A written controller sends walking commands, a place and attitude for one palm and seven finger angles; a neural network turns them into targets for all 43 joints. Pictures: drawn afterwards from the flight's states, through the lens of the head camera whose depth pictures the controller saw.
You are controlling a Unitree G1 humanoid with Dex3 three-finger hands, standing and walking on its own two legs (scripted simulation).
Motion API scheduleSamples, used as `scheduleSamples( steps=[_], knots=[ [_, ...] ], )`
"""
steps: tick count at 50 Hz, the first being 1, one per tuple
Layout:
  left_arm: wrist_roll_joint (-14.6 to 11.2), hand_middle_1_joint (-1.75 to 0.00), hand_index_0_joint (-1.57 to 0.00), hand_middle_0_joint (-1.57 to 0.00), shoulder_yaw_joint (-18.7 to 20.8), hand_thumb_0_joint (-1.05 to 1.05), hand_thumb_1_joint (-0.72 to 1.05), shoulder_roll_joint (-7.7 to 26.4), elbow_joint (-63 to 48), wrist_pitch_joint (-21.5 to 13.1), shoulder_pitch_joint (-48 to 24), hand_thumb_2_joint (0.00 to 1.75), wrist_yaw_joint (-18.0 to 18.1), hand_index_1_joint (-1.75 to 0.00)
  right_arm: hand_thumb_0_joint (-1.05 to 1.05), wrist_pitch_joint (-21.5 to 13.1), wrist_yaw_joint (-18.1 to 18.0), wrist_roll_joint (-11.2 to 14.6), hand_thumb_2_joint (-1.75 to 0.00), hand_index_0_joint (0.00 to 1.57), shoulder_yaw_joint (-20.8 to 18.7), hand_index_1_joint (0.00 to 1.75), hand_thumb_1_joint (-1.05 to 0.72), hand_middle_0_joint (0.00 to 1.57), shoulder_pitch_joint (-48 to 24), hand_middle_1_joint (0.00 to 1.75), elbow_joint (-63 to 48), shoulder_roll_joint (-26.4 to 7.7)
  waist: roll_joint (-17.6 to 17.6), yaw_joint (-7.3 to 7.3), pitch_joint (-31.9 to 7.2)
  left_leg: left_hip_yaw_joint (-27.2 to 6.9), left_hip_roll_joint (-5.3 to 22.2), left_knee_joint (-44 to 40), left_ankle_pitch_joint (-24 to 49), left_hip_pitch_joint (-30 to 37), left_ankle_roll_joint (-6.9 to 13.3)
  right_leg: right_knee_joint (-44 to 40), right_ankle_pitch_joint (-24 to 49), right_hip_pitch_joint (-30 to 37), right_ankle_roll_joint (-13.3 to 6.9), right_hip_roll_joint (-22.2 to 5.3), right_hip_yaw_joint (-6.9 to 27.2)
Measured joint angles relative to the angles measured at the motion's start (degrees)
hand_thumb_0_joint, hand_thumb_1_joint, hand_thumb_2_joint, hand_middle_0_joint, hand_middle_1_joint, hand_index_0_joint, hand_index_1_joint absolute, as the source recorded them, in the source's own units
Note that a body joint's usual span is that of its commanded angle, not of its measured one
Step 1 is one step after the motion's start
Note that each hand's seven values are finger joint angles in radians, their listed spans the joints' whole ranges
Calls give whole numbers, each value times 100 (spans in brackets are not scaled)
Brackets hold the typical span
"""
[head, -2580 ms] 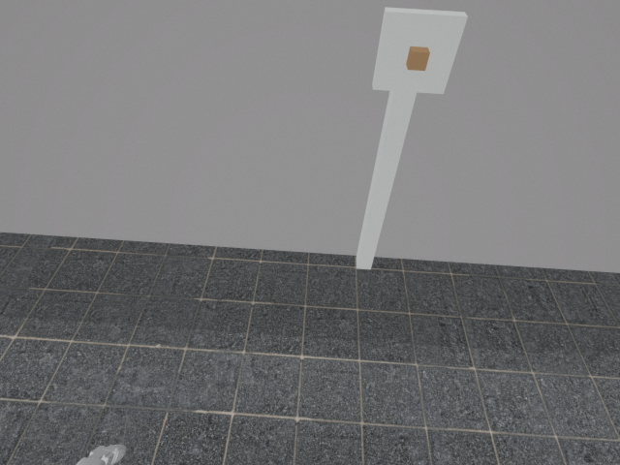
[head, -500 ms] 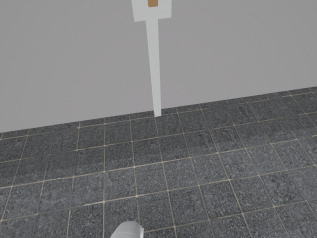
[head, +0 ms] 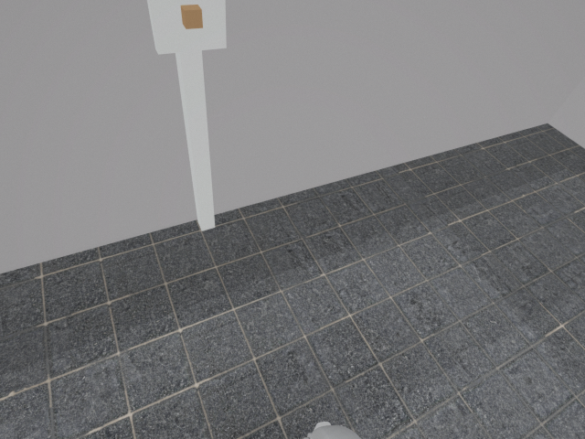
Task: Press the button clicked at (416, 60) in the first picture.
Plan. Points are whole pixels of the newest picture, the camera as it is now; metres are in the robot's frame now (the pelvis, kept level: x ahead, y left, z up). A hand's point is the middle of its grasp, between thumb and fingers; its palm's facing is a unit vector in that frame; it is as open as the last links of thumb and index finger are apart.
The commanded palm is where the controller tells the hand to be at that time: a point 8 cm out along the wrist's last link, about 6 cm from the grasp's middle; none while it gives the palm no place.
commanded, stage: walk to a spot facing it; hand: left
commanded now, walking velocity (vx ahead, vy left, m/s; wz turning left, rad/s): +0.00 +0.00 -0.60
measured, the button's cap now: (191, 16) +0.97 +0.34 +0.11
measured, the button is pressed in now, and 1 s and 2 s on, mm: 0 0 0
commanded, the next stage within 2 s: turn to face it in 1.32 s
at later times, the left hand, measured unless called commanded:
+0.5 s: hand (245, 394) +0.21 +0.08 -0.16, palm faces -0.40 -0.89 -0.20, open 7.4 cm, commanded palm none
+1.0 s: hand (240, 392) +0.23 +0.09 -0.21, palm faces -0.39 -0.91 -0.13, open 7.4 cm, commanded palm none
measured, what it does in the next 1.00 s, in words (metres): walks ahead, turning right: right foot, then left foot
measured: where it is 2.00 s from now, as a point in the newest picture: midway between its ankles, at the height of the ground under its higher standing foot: (343, 389)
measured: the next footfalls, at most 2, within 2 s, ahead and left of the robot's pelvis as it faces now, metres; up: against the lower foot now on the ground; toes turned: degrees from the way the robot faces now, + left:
right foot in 0.48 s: +0.02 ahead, -0.17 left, +0.00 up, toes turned -27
left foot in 0.94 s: +0.38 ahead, -0.08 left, +0.00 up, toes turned -18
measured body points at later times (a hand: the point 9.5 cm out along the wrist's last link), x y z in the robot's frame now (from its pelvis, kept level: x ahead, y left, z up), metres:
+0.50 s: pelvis +0.02 -0.05 -0.01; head +0.04 -0.07 +0.44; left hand +0.23 +0.13 -0.14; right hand -0.15 -0.26 -0.16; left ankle -0.01 +0.09 -0.74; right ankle -0.01 -0.16 -0.74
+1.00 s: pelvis +0.22 -0.10 -0.03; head +0.26 -0.07 +0.42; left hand +0.25 +0.14 -0.19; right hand +0.23 -0.36 -0.14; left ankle +0.34 -0.07 -0.74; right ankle +0.02 -0.15 -0.69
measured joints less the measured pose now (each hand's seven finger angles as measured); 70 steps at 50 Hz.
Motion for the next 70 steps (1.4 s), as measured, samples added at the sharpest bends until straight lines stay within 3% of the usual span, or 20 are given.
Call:
scheduleSamples(
  steps=[3,7,16,22,24,25,27,29,31,35,39,43,46,47,49,51,54,62,70],
  knots=[
    [13,-30,-20,-20,47,1,91,52,-40,-7,38,90,-66,-30,1,2,-5,-23,-90,21,19,30,-91,20,183,30,50,32,19,25,-6,250,106,-162,64,159,26,1136,201,-220,106,-280,-220],
    [-11,-30,-20,-19,51,1,91,23,12,49,67,90,-89,-30,1,-60,-6,-28,-90,21,8,30,-91,20,392,30,82,74,60,-21,17,583,203,-185,39,240,61,1299,330,-82,204,-619,-301],
    [5,-30,-20,-19,-52,1,91,-279,115,114,-102,90,-247,-30,1,-202,67,-82,-90,21,-81,30,-91,20,981,30,402,21,265,-296,-10,1321,498,-306,-47,394,-65,-144,137,425,94,-1078,-810],
    [-1,-30,-20,-19,-120,1,91,-469,-15,-47,-464,90,-275,-30,1,-190,117,-131,-90,21,-198,30,-91,20,1347,30,721,-206,495,-542,32,1705,796,-132,-289,497,-348,-1520,-108,899,-123,-1036,-1168],
    [-4,-30,-20,-19,-153,1,91,-488,-93,-180,-552,90,-263,-30,1,-171,143,-123,-90,20,-219,30,-91,20,1505,30,790,-275,560,-575,13,1763,969,263,-553,439,-498,-2247,113,1282,-262,-936,-1302],
    [1,-30,-20,-19,-173,1,91,-492,-111,-294,-605,90,-238,-30,1,-141,167,-95,-90,20,-220,30,-91,20,1564,30,829,-299,602,-564,22,1661,1094,750,-763,283,-497,-2358,473,1347,-358,-868,-1336],
    [-62,-30,-20,-20,-227,1,91,-534,-107,-473,-621,90,-150,-30,1,11,202,-86,-90,20,-199,30,-91,20,1516,30,938,-329,652,-526,51,963,1046,2188,-1187,-277,-494,-2115,392,1389,-483,-763,-1349],
    [-103,-30,-20,-20,-261,1,91,-571,-61,-572,-446,90,-71,-30,1,88,229,-86,-90,20,-203,30,-91,19,1376,30,977,-317,609,-440,-16,550,896,3233,-979,-812,-473,-2278,260,1626,-531,-688,-1259],
    [-110,-30,-20,-20,-285,1,91,-596,61,-616,-198,90,-16,-30,2,66,253,-107,-90,20,-215,30,-91,19,1165,30,911,-288,552,-374,-95,379,839,3608,-538,-1257,-507,-2670,347,1927,-524,-625,-1130],
    [-90,-30,-20,-20,-300,1,92,-636,409,-686,251,90,58,-30,2,-75,286,-126,-90,20,-229,30,-91,19,688,30,612,-205,538,-338,-133,211,847,3342,129,-1943,-611,-3369,499,2482,-545,-522,-975],
    [-67,-30,-20,-20,-340,1,92,-661,713,-756,628,90,92,-30,1,-136,339,-105,-90,20,-210,30,-91,19,239,30,419,-108,557,-213,-70,212,834,2710,591,-2308,-612,-3714,426,2899,-499,-444,-877],
    [-46,-30,-20,-20,-363,1,91,-684,957,-767,952,90,136,-30,1,-178,403,-78,-90,20,-157,30,-91,19,-93,30,345,-2,502,-18,20,319,719,1703,748,-2167,-491,-3793,140,3271,-385,-425,-809],
    [-47,-30,-20,-20,-346,1,91,-669,1115,-749,1194,90,152,-30,1,-286,404,-79,-90,20,-99,30,-91,19,-233,30,311,80,360,110,69,430,513,881,708,-1671,-329,-3422,-330,3414,-253,-518,-722],
    [-59,-30,-20,-20,-328,1,91,-666,1180,-733,1258,90,149,-30,1,-362,383,-95,-90,20,-83,30,-91,19,-263,30,297,106,291,103,98,471,434,746,845,-1511,-174,-2950,-578,3308,-249,-581,-685],
    [-104,-30,-20,-20,-296,1,91,-656,1283,-627,1206,90,122,-30,1,-479,324,-124,-90,20,-49,30,-91,19,-310,30,292,172,165,109,208,627,386,1129,513,-1445,104,-1091,-775,2623,-380,-649,-562],
    [-105,-30,-20,-20,-282,1,91,-655,1311,-560,1123,90,101,-30,1,-489,261,-101,-90,20,-22,30,-91,20,-242,30,346,228,137,112,221,799,382,1068,229,-1133,196,552,-528,1848,-469,-639,-513],
    [-52,-30,-20,-20,-223,1,91,-623,1212,-507,885,90,30,-30,1,-508,172,-82,-90,20,-10,30,-91,20,20,30,483,321,139,54,184,987,313,497,281,-562,195,1483,147,898,-442,-826,-714],
    [9,-30,-20,-19,-3,1,91,-584,628,-324,284,90,-31,-30,0,-504,42,-16,-90,20,-163,30,-94,20,784,30,868,194,125,-16,-33,1442,158,-493,243,410,184,1346,1330,-621,-181,-1186,-756],
    [-13,-30,-19,-19,7,1,91,-614,388,-179,-217,90,-72,-30,1,-418,63,-48,-90,20,-128,30,-92,19,1229,30,1047,336,240,-257,94,1855,294,-522,-231,918,-14,-171,1343,-502,-41,-1322,-1100]
  ],
)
